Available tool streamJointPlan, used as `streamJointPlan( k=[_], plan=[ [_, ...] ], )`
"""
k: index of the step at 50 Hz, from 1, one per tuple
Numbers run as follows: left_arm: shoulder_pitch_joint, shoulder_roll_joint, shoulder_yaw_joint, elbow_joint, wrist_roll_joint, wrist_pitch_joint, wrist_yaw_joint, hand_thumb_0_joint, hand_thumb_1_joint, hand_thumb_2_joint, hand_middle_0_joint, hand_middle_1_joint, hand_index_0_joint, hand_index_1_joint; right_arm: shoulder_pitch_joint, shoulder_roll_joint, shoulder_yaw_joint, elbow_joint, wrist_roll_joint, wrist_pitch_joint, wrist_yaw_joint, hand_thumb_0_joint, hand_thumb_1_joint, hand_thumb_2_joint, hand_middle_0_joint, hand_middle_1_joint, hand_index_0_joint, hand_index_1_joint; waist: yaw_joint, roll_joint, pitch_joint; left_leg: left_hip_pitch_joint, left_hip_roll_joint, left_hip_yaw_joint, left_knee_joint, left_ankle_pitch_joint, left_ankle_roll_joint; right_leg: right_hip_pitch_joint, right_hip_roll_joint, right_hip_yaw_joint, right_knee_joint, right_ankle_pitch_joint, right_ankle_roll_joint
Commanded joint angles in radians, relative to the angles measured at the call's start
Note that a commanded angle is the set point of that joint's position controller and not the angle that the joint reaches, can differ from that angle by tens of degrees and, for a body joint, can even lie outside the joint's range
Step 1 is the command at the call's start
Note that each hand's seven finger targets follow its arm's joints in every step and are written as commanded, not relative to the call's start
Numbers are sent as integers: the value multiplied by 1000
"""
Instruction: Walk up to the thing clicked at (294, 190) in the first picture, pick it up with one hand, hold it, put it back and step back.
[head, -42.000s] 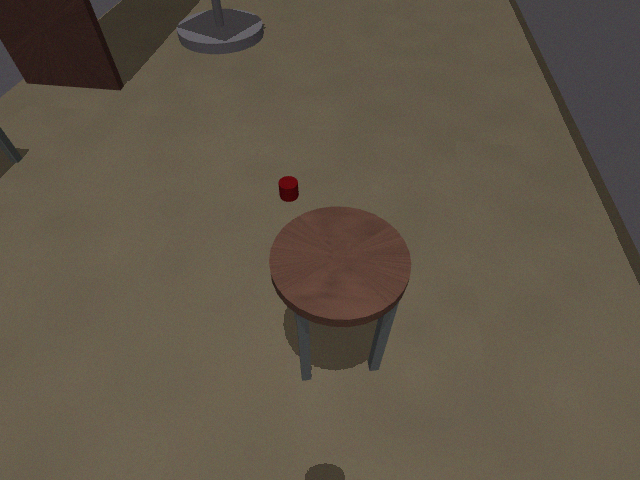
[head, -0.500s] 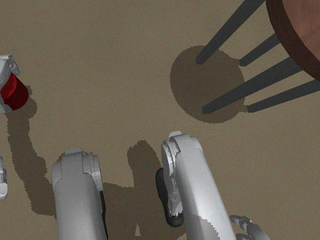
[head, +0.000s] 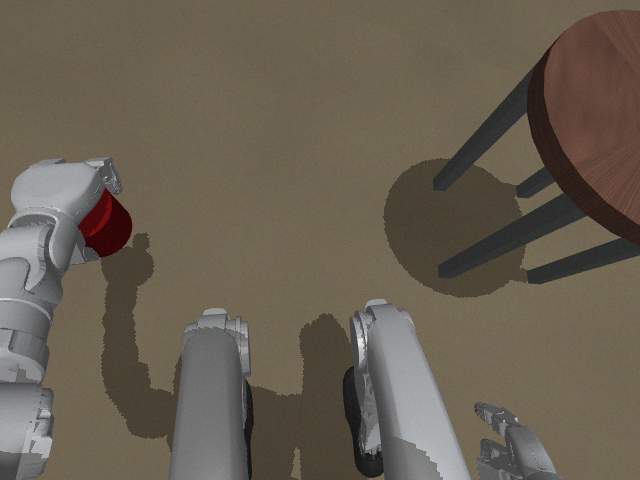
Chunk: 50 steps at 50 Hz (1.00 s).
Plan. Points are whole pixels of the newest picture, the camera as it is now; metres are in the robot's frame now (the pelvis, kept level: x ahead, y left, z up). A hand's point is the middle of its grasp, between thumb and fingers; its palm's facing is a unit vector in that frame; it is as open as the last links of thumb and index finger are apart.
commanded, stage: lift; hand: left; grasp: from above
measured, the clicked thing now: (88, 219) +0.44 +0.30 -0.13
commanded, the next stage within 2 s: hold in 1.04 s
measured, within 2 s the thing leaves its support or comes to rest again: neither
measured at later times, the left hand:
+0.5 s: hand out of the picture +0.36 +0.27 +0.11, palm faces -0.44 -0.09 -0.89, open 11.1 cm
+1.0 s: hand out of the picture +0.37 +0.24 +0.20, palm faces -0.44 -0.10 -0.89, open 11.1 cm
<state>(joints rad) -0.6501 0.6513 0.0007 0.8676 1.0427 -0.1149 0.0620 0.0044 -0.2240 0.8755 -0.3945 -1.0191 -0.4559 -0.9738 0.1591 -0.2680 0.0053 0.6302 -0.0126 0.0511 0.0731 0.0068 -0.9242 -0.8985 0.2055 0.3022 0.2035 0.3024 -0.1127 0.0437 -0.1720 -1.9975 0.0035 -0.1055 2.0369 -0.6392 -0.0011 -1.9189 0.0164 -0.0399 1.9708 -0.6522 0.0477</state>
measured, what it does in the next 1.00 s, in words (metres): rises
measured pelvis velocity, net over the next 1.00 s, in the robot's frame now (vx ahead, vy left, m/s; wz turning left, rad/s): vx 0.07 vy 0.00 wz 0.05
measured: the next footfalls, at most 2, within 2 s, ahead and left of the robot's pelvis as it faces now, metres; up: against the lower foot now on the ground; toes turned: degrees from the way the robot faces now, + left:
none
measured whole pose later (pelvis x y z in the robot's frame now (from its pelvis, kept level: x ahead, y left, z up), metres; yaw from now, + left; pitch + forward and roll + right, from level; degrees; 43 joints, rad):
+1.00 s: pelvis +0.07 +0.00 +0.28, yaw +3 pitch +12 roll -1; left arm -0.34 0.39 -0.18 0.84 1.00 0.03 0.14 0.00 -0.22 0.87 -0.39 -1.02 -0.46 -0.97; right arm 0.27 -0.24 -0.04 0.72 0.04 0.01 -0.04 0.01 -0.92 -0.90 0.20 0.30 0.20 0.30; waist -0.05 0.04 -0.10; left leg -0.72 0.03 -0.01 0.92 -0.40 -0.01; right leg -0.70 0.01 0.02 0.88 -0.40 0.02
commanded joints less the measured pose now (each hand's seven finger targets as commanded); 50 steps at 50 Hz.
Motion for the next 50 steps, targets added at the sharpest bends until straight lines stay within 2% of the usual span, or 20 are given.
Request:
streamJointPlan(
  k=[1, 3, 4, 5, 8, 10, 15, 18, 19, 22, 24, 26, 28, 30, 35, 37, 42, 45, 46, 50],
  plan=[
    [-258, 253, 78, -253, -24, 27, 37, 0, 349, 1098, -656, -1231, -709, -1175, 141, -197, -88, -55, 12, -7, -38, 0, -914, -904, 200, 300, 200, 300, -2, 187, -643, 628, 2, 28, -391, 95, 33, 395, 23, -50, -306, 167, -73],
    [-227, 208, 52, -291, -35, 43, 32, 0, 345, 1105, -652, -1237, -704, -1182, 132, -189, -89, -59, 16, -4, -47, 0, -912, -903, 200, 300, 200, 300, -5, 179, -639, 684, 5, 24, -438, 114, 31, 441, 23, -48, -351, 183, -71],
    [-185, 216, 63, -286, -39, 54, 31, 0, 335, 1107, -648, -1230, -698, -1176, 120, -191, -88, -59, 20, -2, -53, 0, -911, -903, 200, 300, 200, 300, 6, 164, -625, 713, 7, 14, -471, 110, 29, 464, 23, -49, -371, 180, -69],
    [-185, 178, 28, -311, -40, 59, 26, 0, 332, 1092, -643, -1233, -695, -1177, 114, -181, -87, -56, 22, -2, -57, 0, -913, -903, 200, 300, 200, 300, -5, 179, -607, 733, 8, 24, -487, 129, 28, 481, 22, -45, -394, 192, -69],
    [-132, 175, 38, -331, -46, 83, 24, 0, 333, 1052, -642, -1212, -698, -1153, 99, -169, -84, -55, 28, -1, -69, 0, -912, -902, 200, 300, 200, 300, 10, 149, -566, 788, 10, 30, -562, 126, 26, 562, 26, -37, -473, 184, -68],
    [-100, 156, 33, -365, -58, 96, 28, 0, 351, 1094, -672, -1199, -718, -1151, 83, -160, -82, -55, 30, -3, -77, 0, -910, -902, 200, 300, 200, 300, 15, 144, -560, 841, 12, 35, -608, 119, 26, 618, 26, -31, -527, 179, -67],
    [-58, 97, -6, -379, -52, 111, 35, 0, 332, 1043, -656, -1177, -702, -1128, 70, -148, -77, -41, 42, -17, -99, 0, -912, -903, 200, 300, 200, 300, 12, 126, -457, 958, 20, 25, -748, 95, 17, 719, 29, -21, -644, 168, -67],
    [-44, 80, -18, -356, -59, 111, 41, 0, 336, 1055, -663, -1173, -707, -1127, 65, -138, -73, -32, 43, -35, -112, 0, -913, -904, 200, 300, 200, 300, 10, 92, -391, 987, 13, 36, -813, 81, 19, 804, 29, -2, -738, 145, -65],
    [-30, 77, -22, -340, -55, 111, 44, 0, 337, 1053, -667, -1174, -711, -1128, 64, -135, -71, -32, 45, -41, -117, 0, -914, -904, 200, 300, 200, 300, 24, 81, -372, 1008, 10, 42, -841, 74, 20, 832, 29, 2, -768, 139, -66],
    [-27, 42, -49, -297, -54, 107, 51, 0, 360, 1063, -680, -1186, -727, -1137, 64, -125, -70, -23, 47, -59, -127, 0, -914, -905, 200, 300, 200, 300, 14, 51, -328, 1048, 8, 47, -892, 93, 18, 900, 29, 18, -843, 138, -65],
    [-8, 39, -45, -281, -52, 104, 59, 0, 363, 1052, -682, -1178, -729, -1129, 69, -124, -73, -20, 49, -68, -130, 0, -914, -905, 200, 300, 200, 300, 32, 47, -320, 1091, 6, 55, -933, 114, 16, 956, 29, 28, -892, 145, -66],
    [8, -2, -72, -261, -55, 103, 65, 0, 379, 1044, -685, -1188, -737, -1135, 75, -119, -75, -17, 51, -76, -132, 0, -914, -905, 200, 300, 200, 300, 30, 38, -316, 1142, 6, 59, -968, 150, 14, 1000, 28, 31, -930, 177, -67],
    [-13, 12, -64, -238, -42, 102, 79, 0, 391, 1029, -691, -1187, -746, -1130, 84, -121, -77, -9, 51, -82, -135, 0, -915, -905, 200, 300, 200, 300, 33, 48, -299, 1183, 6, 66, -1004, 181, 12, 1033, 30, 32, -964, 208, -67],
    [-13, -25, -86, -229, -42, 104, 91, 0, 397, 1037, -694, -1200, -749, -1143, 97, -117, -77, -4, 51, -86, -136, 0, -915, -905, 200, 300, 200, 300, 35, 27, -299, 1232, 5, 72, -1034, 247, 12, 1082, 34, 29, -997, 270, -66],
    [-7, -34, -94, -171, -35, 119, 118, 0, 436, 1063, -723, -1208, -778, -1151, 126, -118, -84, 10, 48, -86, -133, 0, -913, -904, 200, 300, 200, 300, 45, 22, -275, 1322, 0, 89, -1102, 355, 10, 1185, 31, 34, -1076, 366, -63],
    [14, -54, -103, -147, -37, 128, 121, 0, 435, 1069, -728, -1201, -780, -1147, 127, -118, -86, 10, 46, -83, -128, 0, -911, -904, 200, 300, 200, 300, 48, 5, -252, 1345, -2, 94, -1128, 374, 11, 1212, 29, 34, -1105, 386, -61],
    [17, -36, -88, -168, -36, 135, 128, 0, 386, 1058, -701, -1170, -746, -1123, 113, -120, -92, -3, 44, -77, -124, 0, -913, -904, 200, 300, 200, 300, 65, 25, -245, 1433, -5, 96, -1201, 417, 5, 1294, 25, 37, -1164, 420, -59],
    [-20, -48, -99, -204, -42, 131, 124, 0, 385, 1080, -710, -1159, -748, -1119, 111, -117, -94, -5, 45, -73, -124, 0, -911, -902, 200, 300, 200, 300, 60, 23, -236, 1470, -8, 100, -1232, 435, 7, 1334, 22, 45, -1204, 442, -54],
    [28, -55, -99, -175, -39, 137, 125, 0, 392, 1062, -709, -1163, -753, -1117, 116, -118, -94, -6, 46, -71, -124, 0, -910, -902, 200, 300, 200, 300, 63, 4, -230, 1483, -9, 104, -1244, 445, 8, 1347, 22, 45, -1215, 451, -55],
    [28, -72, -113, -193, -49, 147, 122, 0, 378, 1076, -701, -1166, -743, -1122, 111, -120, -98, -7, 49, -67, -124, 0, -909, -901, 200, 300, 200, 300, 61, -24, -220, 1528, -9, 105, -1279, 488, 9, 1402, 21, 49, -1257, 498, -50]
  ],
)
